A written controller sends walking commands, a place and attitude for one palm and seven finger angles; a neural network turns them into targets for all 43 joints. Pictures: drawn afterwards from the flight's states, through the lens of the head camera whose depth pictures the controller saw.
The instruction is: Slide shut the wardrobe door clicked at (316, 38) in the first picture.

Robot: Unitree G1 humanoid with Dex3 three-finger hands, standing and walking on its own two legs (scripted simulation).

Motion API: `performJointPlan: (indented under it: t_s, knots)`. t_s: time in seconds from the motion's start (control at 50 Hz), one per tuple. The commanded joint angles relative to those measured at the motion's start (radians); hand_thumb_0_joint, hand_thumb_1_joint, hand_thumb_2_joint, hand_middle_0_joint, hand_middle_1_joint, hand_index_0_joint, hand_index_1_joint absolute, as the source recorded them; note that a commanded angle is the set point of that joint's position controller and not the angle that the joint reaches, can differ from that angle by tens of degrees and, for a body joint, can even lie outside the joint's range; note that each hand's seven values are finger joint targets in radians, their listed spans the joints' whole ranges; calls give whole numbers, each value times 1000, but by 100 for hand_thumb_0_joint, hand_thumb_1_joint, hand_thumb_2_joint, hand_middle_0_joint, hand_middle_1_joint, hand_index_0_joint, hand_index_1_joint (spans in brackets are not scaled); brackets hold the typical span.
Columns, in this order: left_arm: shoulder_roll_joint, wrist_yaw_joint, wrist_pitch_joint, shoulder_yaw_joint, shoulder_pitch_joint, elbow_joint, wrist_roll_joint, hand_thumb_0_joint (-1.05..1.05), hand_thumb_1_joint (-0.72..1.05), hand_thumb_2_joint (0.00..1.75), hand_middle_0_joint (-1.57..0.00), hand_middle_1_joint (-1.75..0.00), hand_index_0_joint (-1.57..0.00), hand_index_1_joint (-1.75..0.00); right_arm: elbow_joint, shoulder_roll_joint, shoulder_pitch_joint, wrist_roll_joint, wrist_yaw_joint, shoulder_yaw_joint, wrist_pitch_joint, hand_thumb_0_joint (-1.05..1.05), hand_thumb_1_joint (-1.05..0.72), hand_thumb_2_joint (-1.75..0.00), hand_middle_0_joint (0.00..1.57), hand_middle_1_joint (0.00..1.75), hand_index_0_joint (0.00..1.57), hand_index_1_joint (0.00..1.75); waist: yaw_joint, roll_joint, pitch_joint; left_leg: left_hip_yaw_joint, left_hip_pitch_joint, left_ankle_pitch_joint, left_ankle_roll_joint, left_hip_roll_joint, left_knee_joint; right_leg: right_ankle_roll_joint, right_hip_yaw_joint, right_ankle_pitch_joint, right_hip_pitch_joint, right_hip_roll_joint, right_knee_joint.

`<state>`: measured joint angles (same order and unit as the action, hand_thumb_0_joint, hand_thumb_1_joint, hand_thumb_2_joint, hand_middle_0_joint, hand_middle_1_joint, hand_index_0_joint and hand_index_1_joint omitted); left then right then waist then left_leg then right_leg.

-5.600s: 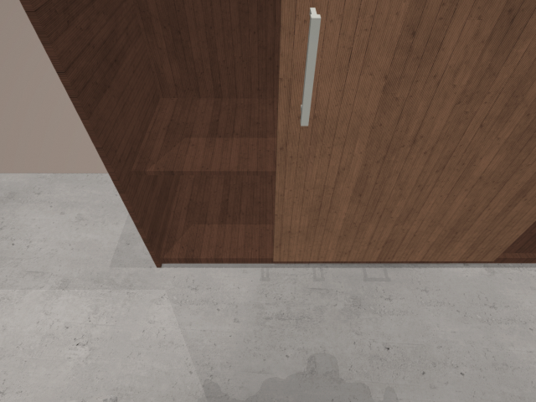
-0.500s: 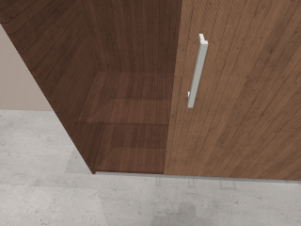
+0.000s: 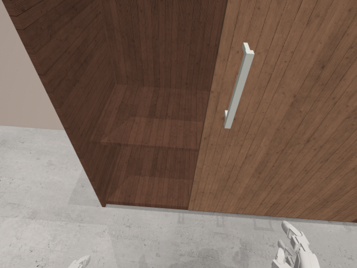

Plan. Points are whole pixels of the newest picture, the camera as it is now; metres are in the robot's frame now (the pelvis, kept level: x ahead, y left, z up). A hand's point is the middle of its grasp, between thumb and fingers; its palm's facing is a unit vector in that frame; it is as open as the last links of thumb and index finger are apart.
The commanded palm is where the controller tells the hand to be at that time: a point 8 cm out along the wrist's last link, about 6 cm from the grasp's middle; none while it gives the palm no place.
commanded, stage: raise the hand with hooked fingers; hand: right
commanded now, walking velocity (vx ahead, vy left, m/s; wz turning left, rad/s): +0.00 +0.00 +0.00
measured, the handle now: (235, 89) +0.54 -0.10 +0.14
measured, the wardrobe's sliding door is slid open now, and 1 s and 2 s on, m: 0.48 0.48 0.48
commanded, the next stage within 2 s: move the hooked fingers beside the handle in 1.92 s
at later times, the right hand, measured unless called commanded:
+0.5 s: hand (283, 253) +0.18 -0.18 +0.03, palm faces -0.04 +1.00 -0.07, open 10.1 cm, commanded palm +0.15 -0.24 +0.04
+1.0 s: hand (328, 220) +0.22 -0.24 +0.10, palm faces +0.02 +1.00 -0.08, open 13.0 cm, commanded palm +0.19 -0.29 +0.11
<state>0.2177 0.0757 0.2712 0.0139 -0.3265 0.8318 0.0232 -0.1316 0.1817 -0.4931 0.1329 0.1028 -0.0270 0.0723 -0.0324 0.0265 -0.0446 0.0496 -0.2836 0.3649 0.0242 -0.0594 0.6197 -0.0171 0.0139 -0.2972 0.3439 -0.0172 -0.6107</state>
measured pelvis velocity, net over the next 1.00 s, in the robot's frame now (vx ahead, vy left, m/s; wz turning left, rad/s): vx -0.03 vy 0.00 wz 0.01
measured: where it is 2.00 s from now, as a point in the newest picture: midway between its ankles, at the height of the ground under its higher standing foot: outside the picture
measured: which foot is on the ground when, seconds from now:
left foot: down 0.00-1.00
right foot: down 0.00-1.00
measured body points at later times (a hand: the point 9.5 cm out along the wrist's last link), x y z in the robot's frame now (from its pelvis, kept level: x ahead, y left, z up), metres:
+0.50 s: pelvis -0.04 +0.03 -0.04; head -0.02 +0.02 +0.41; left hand +0.15 +0.25 -0.11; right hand +0.17 -0.23 +0.04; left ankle -0.03 +0.13 -0.73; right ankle +0.01 -0.11 -0.73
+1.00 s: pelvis -0.03 +0.00 -0.01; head -0.03 +0.00 +0.44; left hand +0.15 +0.24 -0.06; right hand +0.21 -0.29 +0.11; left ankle -0.03 +0.13 -0.73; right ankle +0.01 -0.11 -0.73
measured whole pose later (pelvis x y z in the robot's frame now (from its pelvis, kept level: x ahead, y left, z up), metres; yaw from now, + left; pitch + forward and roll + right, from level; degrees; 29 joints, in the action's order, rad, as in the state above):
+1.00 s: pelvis -0.03 +0.00 -0.01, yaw +0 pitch +1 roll +2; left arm 0.26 0.10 0.33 -0.04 -0.26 0.61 0.05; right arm -0.02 0.35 -0.19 0.34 -0.37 -0.34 0.14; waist 0.02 0.03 -0.05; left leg 0.06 -0.33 0.35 0.02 -0.02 0.67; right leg -0.02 0.00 -0.32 0.42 0.02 -0.73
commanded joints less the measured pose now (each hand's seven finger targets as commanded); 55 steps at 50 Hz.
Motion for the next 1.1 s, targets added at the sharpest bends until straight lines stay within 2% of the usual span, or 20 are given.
performJointPlan:
  t_s: [0.0,0.02,0.06,0.08,0.12,0.16,0.18,0.24,0.3,0.32,0.38,0.42,0.48,0.58,0.62,0.72,0.8,0.94,1.04,1.08]
  knots:
    - [124,-26,77,73,152,-259,-15,0,90,90,-20,-30,-20,-30,19,-41,-153,41,-179,-60,256,0,-67,-80,22,45,22,45,63,-264,15,80,-257,-66,-41,76,43,21,-28,100,160,11,-60]
    - [124,-40,70,80,174,-290,-18,0,90,90,-20,-30,-20,-30,27,-31,-193,61,-247,-84,332,0,-64,-79,22,47,22,47,86,-254,-14,68,-272,-83,-46,76,94,24,-14,95,204,6,-106]
    - [133,-61,58,91,209,-346,-15,0,90,90,-20,-30,-20,-30,46,59,-143,101,-386,-173,468,0,-60,-77,22,50,22,50,86,-171,-64,28,-293,-109,-52,61,168,29,5,72,286,-5,-197]
    - [137,-65,42,100,202,-369,-8,0,90,90,-20,-30,-20,-30,1,145,-170,106,-423,-273,473,0,-57,-76,22,51,22,51,115,-108,-78,-3,-269,-116,-64,52,185,27,14,75,308,-11,-223]
    - [133,-56,15,91,239,-461,5,0,90,90,-20,-30,-20,-30,158,158,-119,135,-449,-277,426,0,-53,-74,23,54,23,54,122,-35,-172,-30,-235,-68,-54,48,178,12,43,43,291,-21,-228]
    - [123,-37,-6,79,231,-502,12,0,90,90,-20,-30,-20,-30,294,152,-28,166,-426,-274,371,0,-48,-72,23,57,23,57,99,6,-210,-43,-242,-44,-43,53,164,2,37,30,269,-19,-239]
    - [123,-29,-16,73,207,-498,8,0,90,90,-20,-30,-20,-30,326,164,47,172,-411,-273,360,0,-46,-71,23,58,23,58,71,-32,-179,-60,-286,17,-39,59,150,0,14,-5,282,-10,-253]
    - [116,-12,-11,61,151,-479,1,0,90,90,-20,-30,-20,-30,500,180,205,153,-363,-252,404,0,-39,-68,24,63,24,63,14,69,-189,-65,-339,14,-38,67,144,-12,-11,5,233,12,-282]
    - [131,5,16,43,127,-440,1,0,90,90,-20,-30,-20,-30,512,183,314,150,-391,-194,443,0,-32,-65,24,68,24,68,-33,53,-180,-64,-368,19,-39,79,142,-17,-34,-5,222,25,-302]
    - [135,9,26,36,128,-427,5,0,90,90,-20,-30,-20,-30,473,177,301,153,-411,-175,436,0,-29,-64,24,69,24,69,-39,64,-157,-63,-374,37,-38,78,130,-18,-39,-23,222,25,-296]
    - [151,22,43,25,145,-404,18,0,90,90,-20,-30,-20,-30,344,243,288,175,-468,-234,354,0,-22,-61,25,74,25,74,-18,39,-135,-79,-325,71,-37,74,78,-20,-48,-34,236,24,-264]
    - [149,27,48,21,161,-406,24,0,90,90,-20,-30,-20,-30,321,269,261,191,-486,-282,287,0,-18,-59,25,76,25,76,17,36,-175,-87,-265,87,-31,57,47,-19,-44,-26,221,21,-227]
    - [136,29,50,14,186,-409,23,0,90,90,-20,-30,-20,-30,256,311,221,226,-480,-372,202,0,-11,-56,26,81,26,81,63,-23,-172,-85,-185,59,-27,52,20,-15,-46,11,218,17,-185]
    - [135,18,70,10,174,-403,19,0,90,90,-20,-30,-20,-30,314,292,246,242,-446,-384,211,0,1,-51,27,88,27,88,69,-24,-163,-36,-154,-29,-28,66,16,-10,-42,67,147,19,-120]
    - [140,14,83,12,160,-395,23,0,90,90,-20,-30,-20,-30,308,273,255,231,-444,-359,223,0,6,-49,27,92,27,92,53,-13,-140,-25,-181,-18,-23,68,3,-11,-34,47,128,19,-100]
    - [165,19,106,12,141,-385,29,0,90,90,-20,-30,-20,-30,306,328,330,225,-459,-380,212,0,17,-44,28,99,28,99,49,10,-135,-10,-165,10,-27,71,-24,-13,-35,21,73,19,-51]
    - [168,21,118,3,143,-384,30,0,90,90,-20,-30,-20,-30,361,346,397,228,-460,-393,196,0,27,-40,28,105,28,105,58,61,-156,24,-119,-73,-38,81,-20,-11,-49,66,1,21,-6]
    - [172,29,113,-8,154,-373,34,0,90,90,-20,-30,-20,-30,318,375,485,224,-472,-418,114,0,43,-33,29,115,29,115,64,88,-116,40,-80,-126,-41,88,-59,-5,-60,88,-61,23,55]
    - [171,37,97,-22,170,-377,38,0,90,90,-20,-30,-20,-30,281,398,587,224,-501,-426,41,0,50,-30,30,120,30,120,63,63,-97,43,-52,-141,-42,92,-98,-5,-65,96,-100,24,92]
    - [169,40,95,-32,174,-380,36,0,90,90,-20,-30,-20,-30,293,420,648,225,-512,-434,26,0,50,-30,30,120,30,120,68,97,-94,40,-25,-144,-49,96,-113,-3,-70,101,-118,20,108]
